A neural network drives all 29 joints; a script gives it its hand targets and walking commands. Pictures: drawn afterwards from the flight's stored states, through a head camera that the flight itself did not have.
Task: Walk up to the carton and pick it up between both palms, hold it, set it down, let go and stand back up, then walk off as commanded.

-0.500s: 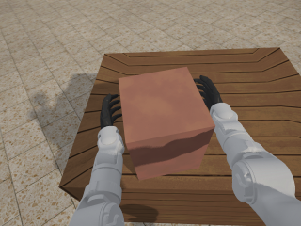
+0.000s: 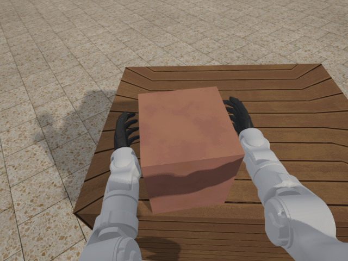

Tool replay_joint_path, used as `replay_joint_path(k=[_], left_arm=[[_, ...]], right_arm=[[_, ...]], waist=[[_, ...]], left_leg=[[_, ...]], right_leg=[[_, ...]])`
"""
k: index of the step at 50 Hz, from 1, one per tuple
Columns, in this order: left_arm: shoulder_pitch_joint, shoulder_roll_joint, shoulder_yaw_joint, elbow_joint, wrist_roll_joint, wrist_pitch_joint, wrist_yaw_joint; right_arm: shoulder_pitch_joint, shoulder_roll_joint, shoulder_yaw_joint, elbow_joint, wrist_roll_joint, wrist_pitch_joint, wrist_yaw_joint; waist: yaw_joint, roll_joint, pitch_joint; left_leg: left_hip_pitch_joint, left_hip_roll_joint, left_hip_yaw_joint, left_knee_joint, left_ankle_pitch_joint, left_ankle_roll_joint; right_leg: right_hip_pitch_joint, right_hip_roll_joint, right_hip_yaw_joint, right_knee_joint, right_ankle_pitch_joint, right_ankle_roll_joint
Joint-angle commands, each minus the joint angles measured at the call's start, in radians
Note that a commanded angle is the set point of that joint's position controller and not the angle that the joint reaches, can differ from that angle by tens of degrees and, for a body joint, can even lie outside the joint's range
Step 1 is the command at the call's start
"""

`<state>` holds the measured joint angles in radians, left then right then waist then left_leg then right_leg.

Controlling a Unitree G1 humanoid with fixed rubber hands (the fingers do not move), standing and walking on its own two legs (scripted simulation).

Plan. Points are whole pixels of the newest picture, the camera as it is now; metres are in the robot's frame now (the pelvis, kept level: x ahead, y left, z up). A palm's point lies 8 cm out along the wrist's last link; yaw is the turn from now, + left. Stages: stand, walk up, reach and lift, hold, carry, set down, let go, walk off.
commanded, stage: reach and lift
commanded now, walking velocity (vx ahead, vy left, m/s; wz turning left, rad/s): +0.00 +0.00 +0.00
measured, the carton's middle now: (183, 152) +0.40 +0.06 +0.01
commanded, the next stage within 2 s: none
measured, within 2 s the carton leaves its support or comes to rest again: neither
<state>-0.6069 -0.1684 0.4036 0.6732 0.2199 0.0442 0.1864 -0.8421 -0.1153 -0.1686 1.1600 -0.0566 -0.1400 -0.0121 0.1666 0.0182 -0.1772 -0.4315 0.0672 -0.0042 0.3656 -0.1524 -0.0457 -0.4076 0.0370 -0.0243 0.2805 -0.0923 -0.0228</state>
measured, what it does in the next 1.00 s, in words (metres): stands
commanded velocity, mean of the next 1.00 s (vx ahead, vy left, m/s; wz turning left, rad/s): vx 0.00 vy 0.00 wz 0.00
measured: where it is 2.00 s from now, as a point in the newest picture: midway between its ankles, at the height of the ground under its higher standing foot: outside the picture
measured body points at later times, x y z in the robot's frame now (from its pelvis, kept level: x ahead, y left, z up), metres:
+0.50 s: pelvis -0.01 +0.00 +0.00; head -0.02 -0.01 +0.45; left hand +0.37 +0.20 +0.13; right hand +0.43 -0.09 +0.13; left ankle +0.00 +0.14 -0.74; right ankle +0.01 -0.11 -0.74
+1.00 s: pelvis -0.01 +0.00 +0.00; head -0.06 +0.01 +0.45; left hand +0.36 +0.20 +0.17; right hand +0.41 -0.09 +0.17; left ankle +0.00 +0.14 -0.74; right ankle +0.01 -0.11 -0.74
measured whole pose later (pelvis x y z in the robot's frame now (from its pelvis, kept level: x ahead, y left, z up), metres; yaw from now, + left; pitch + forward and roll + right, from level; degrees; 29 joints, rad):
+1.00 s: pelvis -0.01 +0.00 +0.00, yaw +2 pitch +2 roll -1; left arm -0.65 -0.04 0.34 0.49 0.19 0.39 0.08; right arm -0.81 -0.01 -0.17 0.90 -0.04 0.16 -0.14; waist 0.03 0.00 -0.15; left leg -0.23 0.05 -0.03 0.34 -0.14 -0.04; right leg -0.20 0.02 -0.05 0.26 -0.10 -0.02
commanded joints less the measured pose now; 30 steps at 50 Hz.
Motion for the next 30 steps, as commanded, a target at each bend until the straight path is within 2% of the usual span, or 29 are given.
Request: replay_joint_path(k=[1, 2, 3, 4, 5, 6, 7, 8, 9, 10, 11, 12, 14, 15, 16, 17, 18, 19, 20, 21, 23, 24, 25, 26, 27, 28, 29, 30], left_arm=[[-0.638, -0.523, -0.55, -0.218, -0.084, -0.036, -0.122], [-0.653, -0.533, -0.556, -0.197, -0.091, -0.024, -0.12], [-0.673, -0.537, -0.57, -0.232, -0.105, -0.023, -0.12], [-0.655, -0.517, -0.57, -0.227, -0.103, -0.011, -0.123], [-0.647, -0.54, -0.595, -0.224, -0.116, 0.001, -0.124], [-0.657, -0.548, -0.595, -0.213, -0.112, 0.009, -0.123], [-0.629, -0.53, -0.575, -0.185, -0.095, 0.03, -0.129], [-0.656, -0.528, -0.581, -0.195, -0.095, 0.035, -0.128], [-0.679, -0.543, -0.605, -0.255, -0.108, 0.048, -0.126], [-0.711, -0.524, -0.587, -0.245, -0.114, 0.057, -0.136], [-0.707, -0.525, -0.588, -0.224, -0.107, 0.072, -0.139], [-0.713, -0.538, -0.612, -0.265, -0.128, 0.074, -0.141], [-0.714, -0.536, -0.61, -0.246, -0.125, 0.088, -0.146], [-0.742, -0.526, -0.605, -0.252, -0.131, 0.092, -0.151], [-0.763, -0.532, -0.621, -0.287, -0.139, 0.094, -0.153], [-0.77, -0.514, -0.621, -0.311, -0.143, 0.096, -0.159], [-0.746, -0.505, -0.597, -0.281, -0.13, 0.104, -0.164], [-0.743, -0.504, -0.602, -0.285, -0.134, 0.11, -0.17], [-0.754, -0.528, -0.627, -0.332, -0.146, 0.113, -0.169], [-0.751, -0.515, -0.601, -0.276, -0.123, 0.124, -0.169], [-0.789, -0.495, -0.592, -0.326, -0.126, 0.135, -0.18], [-0.766, -0.489, -0.592, -0.312, -0.132, 0.149, -0.185], [-0.789, -0.498, -0.584, -0.299, -0.118, 0.155, -0.185], [-0.761, -0.51, -0.605, -0.323, -0.125, 0.167, -0.189], [-0.751, -0.488, -0.572, -0.265, -0.113, 0.177, -0.199], [-0.7, -0.493, -0.577, -0.243, -0.105, 0.195, -0.204], [-0.714, -0.481, -0.578, -0.266, -0.122, 0.201, -0.218], [-0.753, -0.48, -0.59, -0.304, -0.123, 0.201, -0.222]], right_arm=[[-0.459, 0.649, 0.283, -0.29, 0.032, 0.0, 0.065], [-0.495, 0.641, 0.266, -0.29, 0.032, 0.009, 0.064], [-0.488, 0.669, 0.276, -0.308, 0.043, 0.015, 0.058], [-0.49, 0.662, 0.278, -0.33, 0.044, 0.027, 0.055], [-0.495, 0.669, 0.287, -0.368, 0.055, 0.033, 0.05], [-0.515, 0.664, 0.275, -0.351, 0.054, 0.038, 0.049], [-0.51, 0.661, 0.265, -0.336, 0.041, 0.055, 0.048], [-0.503, 0.657, 0.265, -0.322, 0.037, 0.065, 0.053], [-0.466, 0.669, 0.256, -0.311, 0.034, 0.077, 0.052], [-0.44, 0.661, 0.232, -0.283, 0.021, 0.093, 0.043], [-0.479, 0.664, 0.224, -0.28, 0.025, 0.1, 0.047], [-0.503, 0.69, 0.246, -0.357, 0.039, 0.097, 0.044], [-0.52, 0.693, 0.249, -0.361, 0.052, 0.111, 0.034], [-0.561, 0.72, 0.26, -0.389, 0.048, 0.115, 0.037], [-0.548, 0.745, 0.275, -0.424, 0.047, 0.12, 0.029], [-0.52, 0.758, 0.281, -0.422, 0.049, 0.133, 0.023], [-0.535, 0.761, 0.298, -0.417, 0.064, 0.146, 0.025], [-0.545, 0.772, 0.304, -0.453, 0.065, 0.152, 0.02], [-0.547, 0.776, 0.323, -0.474, 0.089, 0.153, 0.018], [-0.56, 0.753, 0.304, -0.414, 0.074, 0.161, 0.019], [-0.525, 0.774, 0.294, -0.409, 0.065, 0.179, 0.015], [-0.509, 0.765, 0.303, -0.394, 0.076, 0.185, 0.015], [-0.526, 0.748, 0.274, -0.371, 0.071, 0.187, 0.016], [-0.517, 0.765, 0.303, -0.407, 0.09, 0.187, 0.011], [-0.557, 0.742, 0.286, -0.402, 0.083, 0.192, 0.007], [-0.543, 0.735, 0.285, -0.396, 0.078, 0.197, 0.007], [-0.566, 0.766, 0.316, -0.464, 0.093, 0.194, -0.006], [-0.576, 0.768, 0.301, -0.474, 0.094, 0.195, -0.01]], waist=[[-0.124, -0.044, -0.549], [-0.131, -0.041, -0.528], [-0.146, -0.061, -0.56], [-0.142, -0.062, -0.544], [-0.156, -0.071, -0.562], [-0.164, -0.056, -0.56], [-0.157, -0.069, -0.514], [-0.159, -0.052, -0.493], [-0.179, -0.026, -0.487], [-0.204, -0.055, -0.462], [-0.196, -0.044, -0.444], [-0.198, -0.048, -0.513], [-0.209, -0.047, -0.475], [-0.185, -0.061, -0.472], [-0.202, -0.066, -0.507], [-0.203, -0.07, -0.512], [-0.187, -0.074, -0.5], [-0.194, -0.075, -0.51], [-0.198, -0.051, -0.554], [-0.185, -0.052, -0.479], [-0.204, -0.052, -0.495], [-0.214, -0.065, -0.451], [-0.219, -0.041, -0.428], [-0.222, -0.058, -0.442], [-0.217, -0.075, -0.401], [-0.223, -0.072, -0.365], [-0.218, -0.099, -0.392], [-0.232, -0.076, -0.408]], left_leg=[[0.336, -0.074, 0.041, 0.035, 0.467, -0.025], [0.316, -0.074, 0.041, 0.024, 0.421, -0.029], [0.308, -0.078, 0.033, 0.029, 0.418, -0.021], [0.303, -0.079, 0.036, 0.032, 0.419, -0.02], [0.318, -0.078, 0.032, 0.033, 0.413, -0.017], [0.315, -0.076, 0.027, 0.032, 0.392, -0.023], [0.297, -0.075, 0.026, 0.015, 0.338, -0.014], [0.307, -0.076, 0.03, 0.008, 0.318, -0.02], [0.349, -0.074, 0.023, 0.015, 0.351, -0.03], [0.335, -0.079, 0.031, 0.007, 0.303, -0.026], [0.325, -0.078, 0.025, -0.003, 0.261, -0.024], [0.327, -0.083, 0.026, 0.003, 0.279, -0.02], [0.278, -0.093, 0.023, -0.003, 0.252, -0.018], [0.266, -0.094, 0.024, -0.013, 0.226, -0.011], [0.279, -0.095, 0.026, -0.015, 0.232, -0.01], [0.27, -0.102, 0.029, -0.013, 0.241, -0.006], [0.255, -0.105, 0.031, -0.022, 0.212, -0.002], [0.245, -0.107, 0.03, -0.022, 0.207, 0.004], [0.263, -0.108, 0.024, -0.016, 0.235, -0.001], [0.24, -0.105, 0.025, -0.032, 0.19, -0.002], [0.258, -0.11, 0.026, -0.03, 0.188, -0.002], [0.271, -0.107, 0.025, -0.029, 0.199, 0.002], [0.249, -0.107, 0.025, -0.039, 0.146, -0.009], [0.28, -0.107, 0.023, -0.038, 0.199, -0.006], [0.247, -0.109, 0.022, -0.049, 0.129, 0.003], [0.257, -0.108, 0.022, -0.064, 0.12, 0.001], [0.255, -0.117, 0.032, -0.061, 0.127, 0.01], [0.259, -0.119, 0.024, -0.059, 0.12, 0.008]], right_leg=[[0.431, 0.021, -0.03, 0.028, 0.333, 0.03], [0.401, 0.024, -0.034, 0.026, 0.286, 0.03], [0.43, 0.019, -0.03, 0.027, 0.308, 0.035], [0.444, 0.017, -0.031, 0.032, 0.322, 0.037], [0.434, 0.019, -0.031, 0.03, 0.324, 0.037], [0.415, 0.019, -0.041, 0.032, 0.287, 0.039], [0.402, 0.015, -0.035, 0.016, 0.233, 0.037], [0.387, 0.016, -0.041, 0.013, 0.198, 0.033], [0.364, 0.016, -0.046, 0.011, 0.209, 0.03], [0.372, 0.01, -0.044, 0.001, 0.191, 0.034], [0.363, 0.009, -0.039, 0.003, 0.149, 0.03], [0.385, 0.01, -0.042, 0.01, 0.186, 0.035], [0.435, 0.0, -0.033, 0.015, 0.208, 0.037], [0.445, 0.001, -0.029, 0.026, 0.196, 0.041], [0.465, -0.002, -0.029, 0.028, 0.224, 0.047], [0.49, -0.009, -0.022, 0.031, 0.26, 0.052], [0.519, -0.01, -0.016, 0.033, 0.249, 0.054], [0.546, -0.019, -0.008, 0.036, 0.273, 0.058], [0.545, -0.014, -0.015, 0.046, 0.294, 0.057], [0.515, -0.007, -0.02, 0.041, 0.23, 0.054], [0.539, -0.017, -0.014, 0.038, 0.244, 0.06], [0.542, -0.009, -0.016, 0.042, 0.251, 0.057], [0.533, -0.011, -0.017, 0.033, 0.195, 0.053], [0.559, -0.009, -0.023, 0.046, 0.256, 0.06], [0.546, -0.015, -0.014, 0.028, 0.192, 0.059], [0.557, -0.013, -0.02, 0.024, 0.185, 0.06], [0.611, -0.023, -0.009, 0.031, 0.232, 0.069], [0.616, -0.027, -0.007, 0.033, 0.238, 0.067]])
